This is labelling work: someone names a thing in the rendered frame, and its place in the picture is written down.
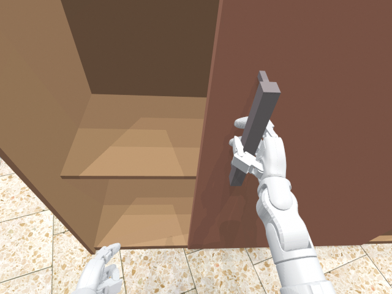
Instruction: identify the right robot hand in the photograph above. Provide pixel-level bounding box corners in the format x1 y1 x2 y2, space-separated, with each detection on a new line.
229 116 286 184

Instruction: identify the handle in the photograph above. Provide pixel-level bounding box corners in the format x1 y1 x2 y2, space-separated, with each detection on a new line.
229 70 281 186

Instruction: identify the left robot hand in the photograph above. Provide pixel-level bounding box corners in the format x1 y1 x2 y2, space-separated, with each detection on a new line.
75 243 123 294

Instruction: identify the robot right forearm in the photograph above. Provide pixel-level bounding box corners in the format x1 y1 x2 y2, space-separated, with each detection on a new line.
256 176 336 294

